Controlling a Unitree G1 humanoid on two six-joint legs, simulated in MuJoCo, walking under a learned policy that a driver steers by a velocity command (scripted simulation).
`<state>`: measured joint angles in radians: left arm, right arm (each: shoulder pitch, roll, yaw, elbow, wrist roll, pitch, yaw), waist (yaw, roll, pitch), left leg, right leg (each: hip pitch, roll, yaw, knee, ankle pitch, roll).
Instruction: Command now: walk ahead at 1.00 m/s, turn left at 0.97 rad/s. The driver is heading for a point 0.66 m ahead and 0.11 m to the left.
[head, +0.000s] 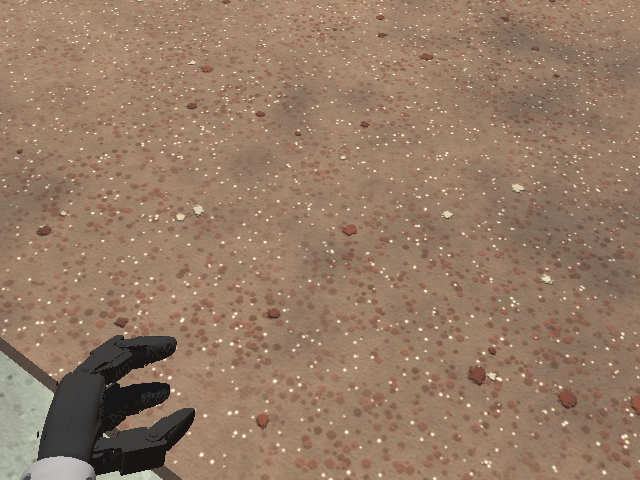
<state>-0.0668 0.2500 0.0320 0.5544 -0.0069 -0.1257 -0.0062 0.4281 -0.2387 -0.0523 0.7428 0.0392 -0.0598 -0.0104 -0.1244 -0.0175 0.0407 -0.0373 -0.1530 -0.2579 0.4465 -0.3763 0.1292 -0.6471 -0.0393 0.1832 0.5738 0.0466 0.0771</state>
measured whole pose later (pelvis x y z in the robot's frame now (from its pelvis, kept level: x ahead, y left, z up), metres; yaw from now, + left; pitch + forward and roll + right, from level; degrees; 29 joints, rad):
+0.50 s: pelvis +0.41 +0.00 -0.02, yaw +26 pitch +0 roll -3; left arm 0.50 0.28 0.05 0.88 0.00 -0.10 -0.01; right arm 0.01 -0.27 -0.03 0.54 0.03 -0.04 0.06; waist 0.12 0.02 0.04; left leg -0.80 0.07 -0.01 0.84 0.00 0.10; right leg 0.25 0.01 -0.21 0.18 -0.43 0.05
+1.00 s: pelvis +0.73 +0.17 +0.00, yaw +32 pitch +1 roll +2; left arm 0.07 0.28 0.01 0.75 0.02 -0.10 -0.03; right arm 0.30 -0.29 -0.05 0.82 0.00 -0.05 -0.01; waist -0.07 -0.05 0.04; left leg -0.06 -0.10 -0.01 0.41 -0.37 0.06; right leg -0.52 -0.03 0.03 0.49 0.13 -0.01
